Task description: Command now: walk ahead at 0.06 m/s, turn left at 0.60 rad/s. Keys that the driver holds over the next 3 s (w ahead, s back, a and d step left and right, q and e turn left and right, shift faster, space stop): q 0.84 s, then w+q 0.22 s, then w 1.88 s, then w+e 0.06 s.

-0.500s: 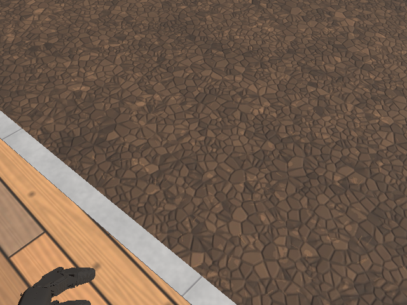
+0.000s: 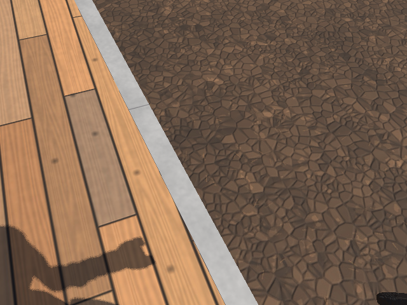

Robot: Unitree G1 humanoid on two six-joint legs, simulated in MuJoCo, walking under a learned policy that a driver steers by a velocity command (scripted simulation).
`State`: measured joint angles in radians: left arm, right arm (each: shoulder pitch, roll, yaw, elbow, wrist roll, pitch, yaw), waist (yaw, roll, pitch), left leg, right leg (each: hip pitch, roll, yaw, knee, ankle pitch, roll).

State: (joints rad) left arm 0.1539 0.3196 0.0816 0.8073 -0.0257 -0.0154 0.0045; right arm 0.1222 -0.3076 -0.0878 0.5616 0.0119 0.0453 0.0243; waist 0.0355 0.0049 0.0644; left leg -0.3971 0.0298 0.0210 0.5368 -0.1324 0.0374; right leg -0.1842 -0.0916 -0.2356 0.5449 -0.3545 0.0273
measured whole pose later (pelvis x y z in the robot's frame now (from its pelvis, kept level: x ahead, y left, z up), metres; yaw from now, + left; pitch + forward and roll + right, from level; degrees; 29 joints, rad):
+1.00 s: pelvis +0.03 +0.02 +0.02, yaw +36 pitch +2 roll -2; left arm 0.15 0.34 0.10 0.72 0.00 -0.01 0.00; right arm 0.26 -0.29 -0.07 0.61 0.01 0.00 -0.01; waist -0.01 -0.04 0.02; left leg -0.25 -0.03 -0.08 0.43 -0.23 0.06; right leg -0.53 -0.04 0.01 1.00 -0.32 0.04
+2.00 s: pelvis +0.35 +0.34 +0.02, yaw +44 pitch +1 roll +1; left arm 0.19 0.32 0.04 0.73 -0.01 -0.06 0.00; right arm 0.32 -0.27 -0.05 0.78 0.00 -0.09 0.03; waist -0.04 -0.05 0.03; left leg -0.15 -0.08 0.04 0.30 -0.16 0.07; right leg -0.64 -0.12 0.04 1.01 -0.21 0.02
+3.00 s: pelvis +0.76 +0.72 +0.01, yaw +43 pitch +1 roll +1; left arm 0.26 0.31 0.05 0.81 -0.02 -0.07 0.00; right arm 0.24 -0.27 -0.05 0.82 0.00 -0.08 0.03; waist -0.01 -0.05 0.03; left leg -0.25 -0.05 0.05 0.39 -0.16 0.06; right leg -0.51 -0.09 0.03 1.10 -0.31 -0.02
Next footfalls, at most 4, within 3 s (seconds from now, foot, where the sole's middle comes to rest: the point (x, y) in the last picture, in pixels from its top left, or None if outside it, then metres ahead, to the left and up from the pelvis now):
0.40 right None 0.12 -0.13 -0.77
0.80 left None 0.00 0.12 -0.77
1.28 right None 0.25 0.02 -0.77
1.74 left None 0.32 0.42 -0.77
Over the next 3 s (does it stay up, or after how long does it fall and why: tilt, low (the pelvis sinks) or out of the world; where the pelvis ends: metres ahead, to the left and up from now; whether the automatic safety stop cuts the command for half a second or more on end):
stays up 0.76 0.72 0.01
